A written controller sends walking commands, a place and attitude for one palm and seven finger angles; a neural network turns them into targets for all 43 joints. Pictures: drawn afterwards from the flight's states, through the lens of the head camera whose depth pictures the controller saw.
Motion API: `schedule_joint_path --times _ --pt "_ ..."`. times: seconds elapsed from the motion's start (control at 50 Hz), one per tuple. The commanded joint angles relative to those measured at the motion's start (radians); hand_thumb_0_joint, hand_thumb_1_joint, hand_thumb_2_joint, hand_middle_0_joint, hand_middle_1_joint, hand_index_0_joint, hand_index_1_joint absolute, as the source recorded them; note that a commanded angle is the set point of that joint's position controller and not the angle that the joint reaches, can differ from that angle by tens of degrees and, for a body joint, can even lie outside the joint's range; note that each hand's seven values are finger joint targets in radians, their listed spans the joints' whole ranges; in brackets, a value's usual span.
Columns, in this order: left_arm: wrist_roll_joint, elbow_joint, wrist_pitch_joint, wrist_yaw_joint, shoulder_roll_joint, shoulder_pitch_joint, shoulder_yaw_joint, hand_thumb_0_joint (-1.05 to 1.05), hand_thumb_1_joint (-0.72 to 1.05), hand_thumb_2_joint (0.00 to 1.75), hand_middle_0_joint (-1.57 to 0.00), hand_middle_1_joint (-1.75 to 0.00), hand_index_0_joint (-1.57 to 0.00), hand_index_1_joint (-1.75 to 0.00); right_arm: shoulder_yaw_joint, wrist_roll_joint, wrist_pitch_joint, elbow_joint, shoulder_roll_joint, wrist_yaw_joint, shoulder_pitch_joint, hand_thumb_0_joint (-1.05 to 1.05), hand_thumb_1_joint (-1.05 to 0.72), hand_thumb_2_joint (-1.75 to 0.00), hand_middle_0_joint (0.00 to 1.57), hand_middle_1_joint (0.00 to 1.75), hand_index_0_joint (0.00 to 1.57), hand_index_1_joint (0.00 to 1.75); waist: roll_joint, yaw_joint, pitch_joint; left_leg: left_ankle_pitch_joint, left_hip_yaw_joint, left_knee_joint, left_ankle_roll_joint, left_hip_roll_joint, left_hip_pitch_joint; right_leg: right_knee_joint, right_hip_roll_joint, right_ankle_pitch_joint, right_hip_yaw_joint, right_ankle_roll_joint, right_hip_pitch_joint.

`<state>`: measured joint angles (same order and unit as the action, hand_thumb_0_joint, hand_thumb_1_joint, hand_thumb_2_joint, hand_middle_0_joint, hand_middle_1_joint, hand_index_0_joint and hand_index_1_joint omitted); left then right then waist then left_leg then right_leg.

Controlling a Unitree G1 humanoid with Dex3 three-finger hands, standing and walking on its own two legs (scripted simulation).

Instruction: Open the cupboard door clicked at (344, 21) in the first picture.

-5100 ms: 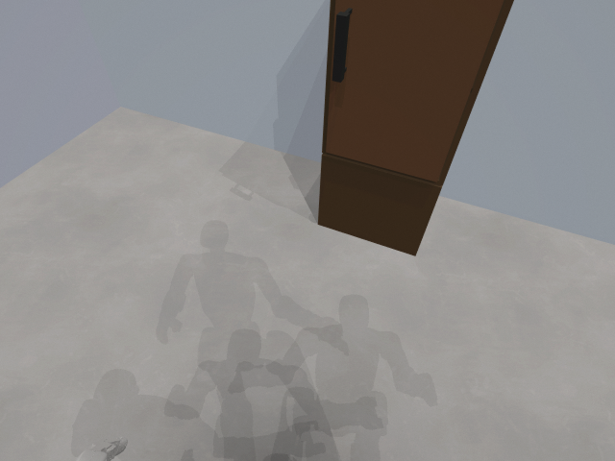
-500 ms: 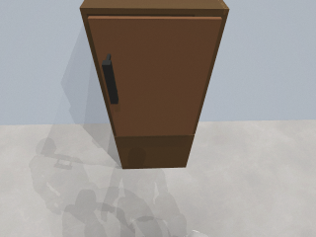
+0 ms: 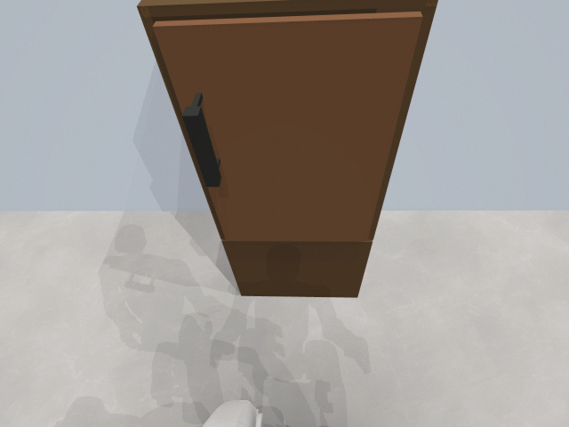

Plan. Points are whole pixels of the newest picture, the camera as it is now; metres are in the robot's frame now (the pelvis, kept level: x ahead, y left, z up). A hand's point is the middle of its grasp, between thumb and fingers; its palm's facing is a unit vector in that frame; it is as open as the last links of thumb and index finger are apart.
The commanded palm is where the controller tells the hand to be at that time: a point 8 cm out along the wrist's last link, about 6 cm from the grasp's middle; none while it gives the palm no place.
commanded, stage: come to a stop and stand still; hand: left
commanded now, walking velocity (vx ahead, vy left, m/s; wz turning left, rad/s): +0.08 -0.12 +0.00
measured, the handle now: (206, 141) +0.58 +0.20 +0.04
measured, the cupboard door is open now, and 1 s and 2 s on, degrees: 0 0 0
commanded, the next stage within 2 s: look again from close up in 1.16 s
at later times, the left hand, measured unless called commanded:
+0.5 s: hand out of the picture -0.02 +0.22 -0.18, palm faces -0.03 -0.98 -0.20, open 7.4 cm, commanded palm none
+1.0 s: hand out of the picture +0.04 +0.17 -0.17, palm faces +0.01 -0.97 -0.26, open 7.3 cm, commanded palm none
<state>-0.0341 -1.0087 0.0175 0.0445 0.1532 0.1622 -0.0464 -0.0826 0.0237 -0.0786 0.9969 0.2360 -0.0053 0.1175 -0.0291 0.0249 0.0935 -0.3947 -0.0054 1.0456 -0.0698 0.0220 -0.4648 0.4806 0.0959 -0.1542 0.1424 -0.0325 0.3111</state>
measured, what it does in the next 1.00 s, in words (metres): steps on the spot: left foot, then right foot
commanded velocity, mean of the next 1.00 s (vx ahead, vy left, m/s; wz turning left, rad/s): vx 0.03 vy -0.06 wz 0.00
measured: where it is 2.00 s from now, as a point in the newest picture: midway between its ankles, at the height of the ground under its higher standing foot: outside the picture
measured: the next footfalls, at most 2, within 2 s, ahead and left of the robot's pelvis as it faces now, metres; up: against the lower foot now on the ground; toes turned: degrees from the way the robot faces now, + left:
left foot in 0.14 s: +0.02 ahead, +0.17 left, +0.00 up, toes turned +0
right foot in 0.52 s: +0.01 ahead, -0.12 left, +0.00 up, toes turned -2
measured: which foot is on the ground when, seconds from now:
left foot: up 0.00-0.12, down 0.14-1.00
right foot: down 0.00-0.12, up 0.14-0.50, down 0.52-1.00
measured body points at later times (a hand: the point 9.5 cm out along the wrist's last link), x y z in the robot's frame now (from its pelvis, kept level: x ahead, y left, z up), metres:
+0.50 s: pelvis -0.02 +0.03 +0.00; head +0.02 +0.04 +0.45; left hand -0.01 +0.27 -0.16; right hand -0.03 -0.21 -0.15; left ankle -0.02 +0.17 -0.74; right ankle -0.04 -0.10 -0.73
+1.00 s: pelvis -0.01 -0.01 -0.01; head +0.00 -0.04 +0.44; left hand +0.04 +0.22 -0.15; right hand -0.01 -0.23 -0.18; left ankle -0.02 +0.17 -0.74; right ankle -0.03 -0.11 -0.74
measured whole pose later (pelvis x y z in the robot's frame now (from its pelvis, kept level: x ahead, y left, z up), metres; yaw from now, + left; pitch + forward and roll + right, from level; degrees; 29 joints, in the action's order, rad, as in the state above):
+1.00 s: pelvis -0.01 -0.01 -0.01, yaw +0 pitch +0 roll +1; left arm -0.02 -1.06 -0.01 0.02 0.15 0.23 -0.01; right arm -0.01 0.03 0.00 1.06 0.17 -0.02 0.31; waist -0.05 -0.02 0.02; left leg -0.30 0.02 0.52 -0.08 0.07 -0.22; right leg 0.60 0.01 -0.36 0.03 -0.02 0.24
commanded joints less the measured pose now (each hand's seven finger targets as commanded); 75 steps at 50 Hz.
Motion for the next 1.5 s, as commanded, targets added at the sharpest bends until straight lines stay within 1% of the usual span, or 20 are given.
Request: schedule_joint_path --times 0.0,0.06,0.08,0.1,0.12,0.14,0.2,0.38,0.42,0.44,0.46,0.48,0.54,0.56,0.58,0.62,0.64,0.76,1.04,1.48 --pt "-0.011 0.066 -0.006 0.002 0.218 0.029 -0.054 0.00 0.90 0.90 -0.20 -0.30 -0.20 -0.30 0.012 -0.010 0.033 -0.032 -0.001 0.005 0.117 0.00 -0.90 -0.90 0.20 0.30 0.20 0.30 0.255 -0.004 -0.140 -0.022 -0.035 -0.229 0.021 0.016 0.124 -0.178 0.216 0.061 -0.199 -0.123 -0.077" --pt "0.002 0.049 0.003 -0.008 0.198 0.025 -0.040 0.00 0.90 0.90 -0.20 -0.30 -0.20 -0.30 0.026 -0.012 0.062 0.002 -0.008 0.000 0.205 0.00 -0.90 -0.90 0.20 0.30 0.20 0.30 0.221 -0.048 -0.157 0.139 -0.078 -0.566 0.040 0.000 0.349 -0.141 0.135 -0.206 -0.166 -0.050 0.027" --pt "0.011 0.042 0.006 -0.012 0.158 0.049 -0.026 0.00 0.90 0.90 -0.20 -0.30 -0.20 -0.30 0.024 -0.012 0.074 0.013 0.033 -0.003 0.234 0.00 -0.90 -0.90 0.20 0.30 0.20 0.30 0.080 -0.059 -0.161 0.132 -0.009 -0.676 0.036 0.046 0.440 -0.031 0.092 -0.292 -0.142 -0.008 0.110" --pt "0.024 0.046 0.011 -0.018 0.088 0.087 -0.010 0.00 0.90 0.90 -0.20 -0.30 -0.20 -0.30 0.010 0.001 0.086 0.002 0.108 -0.007 0.222 0.00 -0.90 -0.90 0.20 0.30 0.20 0.30 -0.221 -0.053 -0.115 -0.040 0.271 -0.831 0.081 0.238 0.336 0.133 -0.009 -0.332 -0.077 0.050 0.179" --pt "0.022 0.053 0.017 -0.019 0.084 0.065 -0.010 0.00 0.90 0.90 -0.20 -0.30 -0.20 -0.30 0.009 0.008 0.075 -0.036 0.158 -0.013 0.139 0.00 -0.90 -0.90 0.20 0.30 0.20 0.30 -0.285 -0.048 -0.009 -0.202 0.409 -0.952 0.150 0.355 0.120 0.239 -0.050 -0.354 -0.106 0.059 0.166" --pt "0.017 0.048 0.016 -0.028 0.106 0.052 -0.022 0.00 0.90 0.90 -0.20 -0.30 -0.20 -0.30 0.018 0.017 0.071 -0.059 0.155 -0.017 0.065 0.00 -0.90 -0.90 0.20 0.30 0.20 0.30 -0.201 -0.025 0.055 -0.318 0.398 -0.996 0.198 0.370 -0.018 0.317 -0.023 -0.279 -0.158 0.048 0.106" --pt "0.001 -0.006 0.024 -0.050 0.133 0.122 -0.039 0.00 0.90 0.90 -0.20 -0.30 -0.20 -0.30 0.028 0.012 0.085 -0.042 0.106 -0.038 0.052 0.00 -0.90 -0.90 0.20 0.30 0.20 0.30 -0.180 0.001 0.026 -0.097 0.236 -0.927 0.151 0.250 0.129 0.506 -0.065 -0.179 -0.185 0.057 0.185" --pt "0.014 0.012 0.010 -0.056 0.088 0.056 -0.014 0.00 0.90 0.90 -0.20 -0.30 -0.20 -0.30 0.008 0.009 0.093 0.039 0.095 -0.053 0.247 0.00 -0.90 -0.90 0.20 0.30 0.20 0.30 -0.141 -0.079 -0.079 0.535 0.149 -0.760 0.216 0.278 0.431 0.273 -0.052 -0.277 -0.130 0.076 0.158" --pt "0.023 -0.004 0.003 -0.050 0.066 0.096 -0.008 0.00 0.90 0.90 -0.20 -0.30 -0.20 -0.30 0.007 0.008 0.088 0.045 0.104 -0.049 0.228 0.00 -0.90 -0.90 0.20 0.30 0.20 0.30 -0.194 -0.063 -0.108 0.587 0.138 -0.721 0.208 0.264 0.402 0.146 -0.066 -0.278 -0.109 0.065 0.045" --pt "0.014 -0.087 -0.014 -0.009 0.110 0.232 0.003 0.00 0.90 0.90 -0.20 -0.30 -0.20 -0.30 0.001 -0.011 0.104 0.011 0.167 -0.037 0.092 0.00 -0.90 -0.90 0.20 0.30 0.20 0.30 -0.208 0.030 -0.094 0.544 0.051 -0.510 0.143 0.261 0.199 0.082 0.005 -0.090 -0.194 0.001 -0.081" --pt "0.005 -0.036 -0.026 -0.017 0.160 0.270 -0.002 0.00 0.90 0.90 -0.20 -0.30 -0.20 -0.30 0.029 -0.006 0.097 -0.049 0.033 -0.018 0.099 0.00 -0.90 -0.90 0.20 0.30 0.20 0.30 0.064 0.038 -0.067 0.099 -0.057 -0.424 0.092 0.096 0.058 -0.114 0.011 -0.175 -0.278 0.001 -0.090" --pt "0.000 -0.027 -0.040 -0.020 0.197 0.215 -0.011 0.00 0.90 0.90 -0.20 -0.30 -0.20 -0.30 0.043 0.006 0.094 -0.067 -0.020 -0.009 0.129 0.00 -0.90 -0.90 0.20 0.30 0.20 0.30 0.171 0.000 -0.053 -0.053 -0.080 -0.343 0.067 0.020 0.042 -0.181 0.129 -0.094 -0.388 -0.053 -0.059" --pt "-0.004 -0.011 -0.045 -0.011 0.193 0.144 -0.007 0.00 0.90 0.90 -0.20 -0.30 -0.20 -0.30 0.048 -0.007 0.111 -0.038 -0.045 -0.002 0.246 0.00 -0.90 -0.90 0.20 0.30 0.20 0.30 0.057 -0.058 -0.238 0.026 -0.080 -0.456 0.054 -0.020 0.142 0.011 0.078 0.285 -0.228 -0.091 -0.234" --pt "0.012 -0.030 -0.049 -0.005 0.178 0.152 -0.011 0.00 0.90 0.90 -0.20 -0.30 -0.20 -0.30 0.051 -0.008 0.114 -0.018 -0.016 -0.009 0.256 0.00 -0.90 -0.90 0.20 0.30 0.20 0.30 0.233 -0.054 -0.282 0.149 -0.038 -0.506 0.060 0.011 0.212 0.068 0.048 0.247 -0.234 -0.061 -0.198" --pt "0.014 -0.021 -0.043 -0.001 0.146 0.123 -0.002 0.00 0.90 0.90 -0.20 -0.30 -0.20 -0.30 0.046 -0.006 0.116 -0.011 0.016 -0.012 0.282 0.00 -0.90 -0.90 0.20 0.30 0.20 0.30 0.213 -0.064 -0.277 0.266 0.010 -0.521 0.071 0.042 0.254 0.105 0.011 0.141 -0.169 -0.031 -0.166" --pt "0.019 -0.008 -0.025 -0.005 0.100 0.111 0.006 0.00 0.90 0.90 -0.20 -0.30 -0.20 -0.30 0.038 0.002 0.116 0.003 0.070 -0.021 0.262 0.00 -0.90 -0.90 0.20 0.30 0.20 0.30 -0.164 -0.047 -0.130 0.459 0.126 -0.606 0.116 0.170 0.252 0.162 -0.068 -0.174 -0.105 0.020 -0.019" --pt "0.020 -0.007 -0.023 -0.005 0.094 0.112 0.009 0.00 0.90 0.90 -0.20 -0.30 -0.20 -0.30 0.040 0.004 0.107 0.003 0.066 -0.027 0.239 0.00 -0.90 -0.90 0.20 0.30 0.20 0.30 -0.227 -0.031 -0.049 0.459 0.149 -0.638 0.140 0.182 0.197 0.143 -0.077 -0.234 -0.098 0.022 -0.010" --pt "0.020 -0.020 -0.046 -0.011 0.150 0.113 0.004 0.00 0.90 0.90 -0.20 -0.30 -0.20 -0.30 0.060 -0.001 0.091 0.006 -0.020 -0.023 0.267 0.00 -0.90 -0.90 0.20 0.30 0.20 0.30 0.163 -0.054 -0.011 0.162 -0.013 -0.507 0.063 0.025 0.205 -0.078 0.039 -0.071 -0.246 -0.028 0.014" --pt "0.021 -0.015 -0.051 -0.012 0.158 0.132 -0.010 0.00 0.90 0.90 -0.20 -0.30 -0.20 -0.30 0.061 -0.005 0.103 0.046 0.009 -0.027 0.242 0.00 -0.90 -0.90 0.20 0.30 0.20 0.30 0.060 -0.032 -0.092 0.322 -0.008 -0.562 0.058 0.051 0.257 -0.022 0.015 0.159 -0.200 -0.020 -0.117" --pt "0.018 -0.040 -0.040 -0.017 0.152 0.142 -0.003 0.00 0.90 0.90 -0.20 -0.30 -0.20 -0.30 0.061 -0.006 0.104 0.068 0.032 -0.030 0.196 0.00 -0.90 -0.90 0.20 0.30 0.20 0.30 0.019 -0.021 -0.051 0.319 0.028 -0.623 0.074 0.075 0.269 -0.037 -0.007 0.028 -0.172 -0.004 -0.091"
